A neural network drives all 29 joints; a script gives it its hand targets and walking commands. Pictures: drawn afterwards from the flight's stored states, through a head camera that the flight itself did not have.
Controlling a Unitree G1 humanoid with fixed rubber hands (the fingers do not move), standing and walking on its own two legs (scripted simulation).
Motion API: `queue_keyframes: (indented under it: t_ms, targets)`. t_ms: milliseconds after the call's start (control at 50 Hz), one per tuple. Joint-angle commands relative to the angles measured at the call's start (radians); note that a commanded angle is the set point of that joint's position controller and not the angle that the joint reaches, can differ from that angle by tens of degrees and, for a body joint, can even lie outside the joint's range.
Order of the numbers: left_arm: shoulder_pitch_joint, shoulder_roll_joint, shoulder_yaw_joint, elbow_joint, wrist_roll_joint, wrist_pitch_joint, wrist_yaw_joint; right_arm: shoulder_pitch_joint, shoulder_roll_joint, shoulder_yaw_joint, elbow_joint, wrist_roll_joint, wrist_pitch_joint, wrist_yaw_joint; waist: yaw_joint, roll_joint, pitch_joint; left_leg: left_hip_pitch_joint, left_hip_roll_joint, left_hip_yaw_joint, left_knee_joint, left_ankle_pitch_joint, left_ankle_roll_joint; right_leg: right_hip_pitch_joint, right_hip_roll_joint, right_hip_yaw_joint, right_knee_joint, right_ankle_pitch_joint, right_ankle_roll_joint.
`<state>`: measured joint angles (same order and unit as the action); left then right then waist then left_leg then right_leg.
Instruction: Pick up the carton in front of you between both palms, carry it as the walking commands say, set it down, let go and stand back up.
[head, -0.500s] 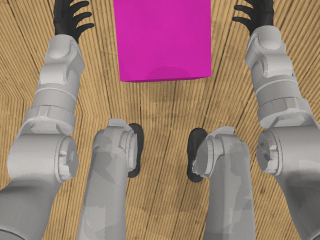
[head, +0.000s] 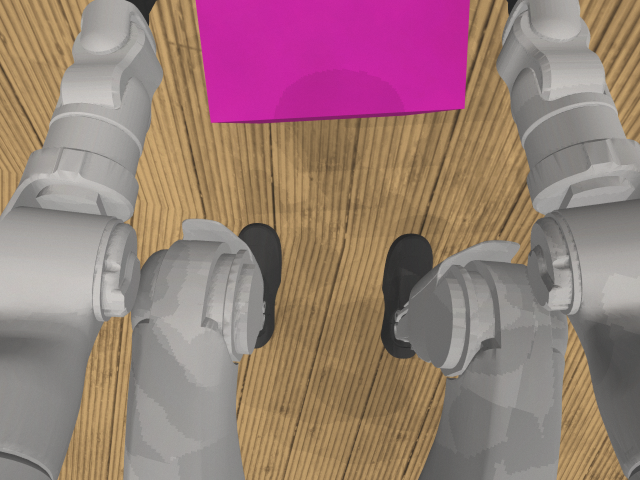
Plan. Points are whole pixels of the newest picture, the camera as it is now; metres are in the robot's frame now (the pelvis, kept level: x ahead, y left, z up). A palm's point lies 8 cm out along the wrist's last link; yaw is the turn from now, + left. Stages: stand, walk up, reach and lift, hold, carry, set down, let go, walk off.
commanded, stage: reach and lift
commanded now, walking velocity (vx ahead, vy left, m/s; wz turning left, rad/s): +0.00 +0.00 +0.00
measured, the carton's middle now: (329, 20) +0.52 +0.03 -0.24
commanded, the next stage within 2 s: none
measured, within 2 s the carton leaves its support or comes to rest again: leaves its support in 0.62 s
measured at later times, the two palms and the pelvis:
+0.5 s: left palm out of the picture +0.52 +0.18 -0.17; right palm out of the picture +0.54 -0.12 -0.17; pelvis -0.01 +0.00 +0.01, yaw +0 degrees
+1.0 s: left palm out of the picture +0.48 +0.18 +0.00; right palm out of the picture +0.51 -0.12 +0.00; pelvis +0.00 +0.00 +0.06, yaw +1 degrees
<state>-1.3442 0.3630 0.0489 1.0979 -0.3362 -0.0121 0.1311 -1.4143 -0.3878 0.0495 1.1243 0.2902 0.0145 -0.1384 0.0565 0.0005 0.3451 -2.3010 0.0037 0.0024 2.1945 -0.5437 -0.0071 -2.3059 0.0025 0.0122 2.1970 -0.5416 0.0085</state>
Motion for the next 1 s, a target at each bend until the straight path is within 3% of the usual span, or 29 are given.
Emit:
queue_keyframes:
  t_ms: [0,120,240,320,380,440,520,680,720,780,880,980]
  targets:
    - [-0.164,0.067,0.007,-0.076,0.009,-0.015,-0.004,-0.185,-0.027,-0.023,-0.07,-0.011,-0.018,0.004,0.029,-0.046,-1.275,0.618,-0.028,0.027,-0.188,0.345,-0.032,0.643,0.037,-0.024,-0.151,0.291,0.011]
    - [-0.195,0.069,0.051,-0.046,0.077,-0.023,0.0,-0.198,-0.054,-0.073,-0.02,-0.06,-0.031,0.011,0.014,-0.012,-1.125,0.567,-0.025,0.007,-0.208,0.286,-0.035,0.516,0.034,-0.015,-0.173,0.209,0.005]
    - [-0.269,-0.042,-0.032,-0.047,0.045,-0.028,0.004,-0.267,0.045,-0.012,-0.033,-0.032,-0.043,0.007,0.011,-0.019,-1.158,0.597,-0.04,0.006,-0.222,0.277,-0.036,0.558,0.043,-0.015,-0.184,0.204,0.005]
    - [-0.283,-0.107,-0.028,-0.011,0.062,-0.033,0.015,-0.303,0.096,-0.004,-0.028,-0.059,-0.05,-0.006,0.005,-0.025,-1.168,0.628,-0.058,0.006,-0.229,0.272,-0.035,0.597,0.059,-0.016,-0.191,0.201,0.004]
    - [-0.428,-0.365,-0.122,-0.044,0.038,-0.042,-0.038,-0.422,0.388,0.09,-0.04,-0.032,-0.058,0.036,0.014,-0.031,-1.168,0.594,-0.077,0.008,-0.222,0.286,-0.025,0.596,0.08,-0.011,-0.188,0.233,-0.006]
    - [-0.579,-0.692,-0.164,-0.064,0.079,-0.014,-0.129,-0.551,0.737,0.128,-0.05,-0.064,-0.034,0.122,0.016,-0.047,-1.116,0.533,-0.099,0.019,-0.205,0.241,-0.02,0.567,0.105,-0.016,-0.177,0.211,-0.007]
    - [-0.656,-0.894,-0.165,-0.131,0.094,0.031,-0.21,-0.57,0.944,0.103,-0.112,-0.098,0.005,0.191,0.014,-0.049,-1.155,0.541,-0.114,0.05,-0.18,0.241,-0.016,0.591,0.13,-0.039,-0.16,0.223,-0.013]
    - [-0.664,-1.134,-0.278,-0.453,0.03,0.122,-0.237,-0.594,1.229,0.221,-0.432,-0.026,0.089,0.2,0.035,-0.041,-1.731,0.815,-0.142,0.1,-0.165,0.439,-0.031,0.854,0.159,-0.085,-0.146,0.401,-0.002]
    - [-0.633,-1.179,-0.277,-0.512,0.055,0.16,-0.251,-0.531,1.286,0.202,-0.457,-0.061,0.125,0.211,0.024,-0.026,-1.738,0.803,-0.152,0.102,-0.192,0.409,-0.029,0.843,0.166,-0.087,-0.172,0.377,-0.006]
    - [-0.526,-1.252,-0.241,-0.505,0.13,0.22,-0.282,-0.436,1.346,0.153,-0.447,-0.141,0.184,0.239,0.012,-0.021,-1.621,0.735,-0.159,0.097,-0.251,0.319,-0.022,0.726,0.171,-0.089,-0.235,0.276,-0.007]
    - [-0.389,-1.313,-0.091,-0.352,0.295,0.301,-0.323,-0.326,1.379,-0.003,-0.316,-0.291,0.252,0.276,0.003,-0.033,-1.34,0.577,-0.157,0.087,-0.365,0.123,-0.006,0.58,0.168,-0.078,-0.363,0.09,-0.014]
    - [-0.35,-1.309,0.015,-0.293,0.401,0.335,-0.334,-0.325,1.38,-0.087,-0.292,-0.371,0.286,0.288,0.021,-0.045,-1.315,0.616,-0.159,0.079,-0.461,0.074,0.002,0.58,0.176,-0.074,-0.467,0.025,-0.017]
